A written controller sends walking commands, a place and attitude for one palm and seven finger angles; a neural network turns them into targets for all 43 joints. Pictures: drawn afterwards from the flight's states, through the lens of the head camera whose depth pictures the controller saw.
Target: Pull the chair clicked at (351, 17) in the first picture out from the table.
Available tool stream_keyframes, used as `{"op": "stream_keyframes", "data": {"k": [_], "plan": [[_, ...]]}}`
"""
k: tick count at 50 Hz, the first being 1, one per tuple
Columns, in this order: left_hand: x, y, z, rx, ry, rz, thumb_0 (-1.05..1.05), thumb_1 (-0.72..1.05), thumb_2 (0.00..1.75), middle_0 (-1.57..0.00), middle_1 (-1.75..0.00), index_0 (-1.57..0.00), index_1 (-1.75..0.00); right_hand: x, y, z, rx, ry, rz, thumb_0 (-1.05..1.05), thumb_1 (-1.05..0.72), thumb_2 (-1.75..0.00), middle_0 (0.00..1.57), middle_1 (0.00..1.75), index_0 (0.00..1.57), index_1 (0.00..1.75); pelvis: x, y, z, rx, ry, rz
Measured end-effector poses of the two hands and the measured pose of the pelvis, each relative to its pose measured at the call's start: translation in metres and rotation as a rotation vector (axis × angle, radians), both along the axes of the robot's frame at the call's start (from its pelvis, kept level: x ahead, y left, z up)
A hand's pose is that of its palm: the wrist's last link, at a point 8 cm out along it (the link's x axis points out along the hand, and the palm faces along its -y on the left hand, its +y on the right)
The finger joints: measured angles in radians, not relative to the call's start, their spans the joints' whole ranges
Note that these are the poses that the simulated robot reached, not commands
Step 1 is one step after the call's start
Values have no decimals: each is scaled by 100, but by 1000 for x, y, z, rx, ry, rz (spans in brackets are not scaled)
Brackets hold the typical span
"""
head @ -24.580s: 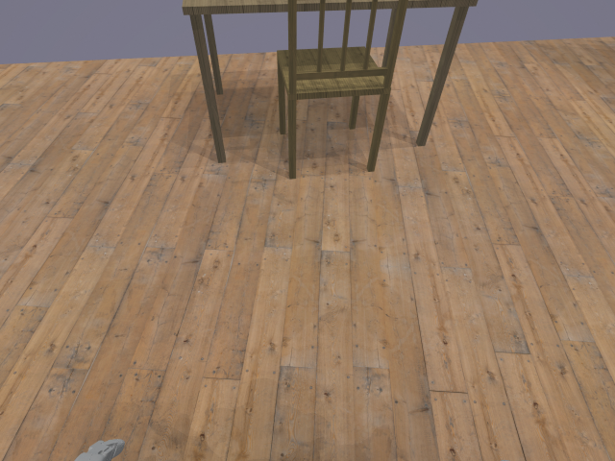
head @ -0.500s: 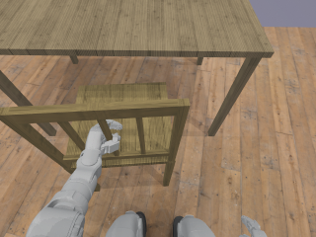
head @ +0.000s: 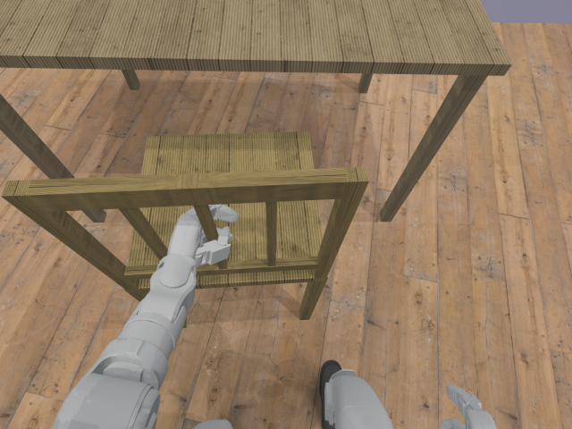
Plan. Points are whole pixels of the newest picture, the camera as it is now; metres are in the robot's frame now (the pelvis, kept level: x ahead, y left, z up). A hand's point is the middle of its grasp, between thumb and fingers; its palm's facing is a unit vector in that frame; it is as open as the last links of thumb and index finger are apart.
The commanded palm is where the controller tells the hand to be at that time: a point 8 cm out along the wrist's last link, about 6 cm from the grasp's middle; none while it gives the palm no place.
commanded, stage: step backward, pulling the chair out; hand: left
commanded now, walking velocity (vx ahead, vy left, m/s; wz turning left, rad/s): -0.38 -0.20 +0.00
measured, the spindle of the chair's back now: (213, 238) +0.40 +0.12 -0.08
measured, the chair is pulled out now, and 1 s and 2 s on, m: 0.21 0.32 0.60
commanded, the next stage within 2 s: stop walking, hand still on the chair in 1.76 s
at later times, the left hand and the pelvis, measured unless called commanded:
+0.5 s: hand (218, 274) +0.33 +0.10 -0.06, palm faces +0.00 -0.98 -0.19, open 4.9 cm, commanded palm +0.31 +0.15 -0.05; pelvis -0.05 -0.02 -0.01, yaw +2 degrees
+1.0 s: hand (211, 318) +0.26 +0.11 -0.06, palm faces -0.05 -0.98 -0.19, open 4.9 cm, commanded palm +0.24 +0.16 -0.06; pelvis -0.11 -0.01 +0.00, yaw -1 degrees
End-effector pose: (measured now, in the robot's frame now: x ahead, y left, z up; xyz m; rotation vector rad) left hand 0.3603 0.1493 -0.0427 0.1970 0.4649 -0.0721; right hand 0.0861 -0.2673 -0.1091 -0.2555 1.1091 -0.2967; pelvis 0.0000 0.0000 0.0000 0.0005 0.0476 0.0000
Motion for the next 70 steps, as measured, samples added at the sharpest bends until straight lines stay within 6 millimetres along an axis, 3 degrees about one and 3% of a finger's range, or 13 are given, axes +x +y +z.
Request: {"op": "stream_keyframes", "data": {"k": [8, 11, 16, 21, 26, 29, 33, 38, 45, 50, 56, 62, 70], "plan": [[-22, 5, 0, 7, -28, 27, 2, 75, 84, -39, -135, -50, -145, -23, 28, -21, 100, 24, -4, 0, -90, -90, 21, 30, 20, 30, -8, -6, -11, -6, -26, -6], [-31, 6, 0, 13, -24, 57, 2, 75, 85, -40, -133, -50, -145, -30, 24, -28, 108, 36, 1, 0, -90, -90, 21, 30, 20, 30, -9, -14, -14, 1, -30, -6], [-40, 5, 1, 26, -19, 120, 2, 73, 84, -44, -130, -50, -145, -35, -1, -41, 108, 67, 11, 0, -91, -90, 21, 30, 20, 30, -14, -29, -16, 1, -26, 16], [-46, 3, 1, 20, -4, 140, 2, 74, 83, -43, -130, -50, -145, -42, -29, -29, 31, 70, 40, 0, -91, -90, 21, 30, 20, 30, -36, -29, -10, 16, -6, 39], [-56, 4, 1, 11, -7, 111, 2, 76, 82, -39, -131, -50, -145, -53, -40, -7, -39, 38, 32, 0, -91, -90, 20, 30, 20, 30, -51, -24, -4, 37, -5, 20], [-66, 5, 3, 8, 15, 114, 2, 77, 81, -38, -130, -50, -145, -59, -39, 0, -36, 32, 23, 0, -90, -90, 20, 30, 20, 30, -48, -25, 1, 4, 1, 27], [-76, 4, 3, 19, 24, 135, 2, 75, 81, -39, -130, -50, -145, -63, -32, -7, 24, 75, 41, 0, -90, -90, 20, 30, 20, 30, -46, -35, 4, -21, 0, 31], [-81, 3, 4, 17, 45, 150, 2, 75, 81, -39, -129, -50, -145, -66, -24, -8, 43, 76, 68, 0, -90, -90, 20, 30, 20, 30, -66, -36, 10, -7, -10, 33], [-93, 6, 5, 22, 37, 85, 2, 76, 80, -37, -128, -50, -145, -74, -15, -4, -7, -5, 33, 0, -90, -90, 21, 30, 20, 30, -96, -11, 4, -3, -19, 21], [-116, 9, 4, 15, 4, 67, 2, 77, 80, -38, -131, -50, -145, -94, 1, -1, 28, -27, 40, 0, -90, -90, 20, 30, 20, 30, -114, -10, 2, -4, -17, -12], [-152, 11, 5, 43, -10, 98, 2, 74, 81, -40, -132, -50, -145, -126, 13, -19, 130, 2, 60, 0, -90, -90, 21, 30, 20, 30, -138, -24, 2, -47, -24, -40], [-181, 7, 7, 53, 20, 106, 2, 74, 80, -41, -128, -50, -145, -168, -1, -16, 101, 32, 5, 0, -90, -90, 21, 30, 20, 30, -166, -24, 9, -6, -18, -45], [-210, 11, 7, 23, 20, 52, 1, 75, 81, -38, -131, -50, -145, -212, -17, 5, -46, 9, -22, 1, -90, -90, 20, 30, 20, 30, -207, 2, 6, 7, 6, -17]]}}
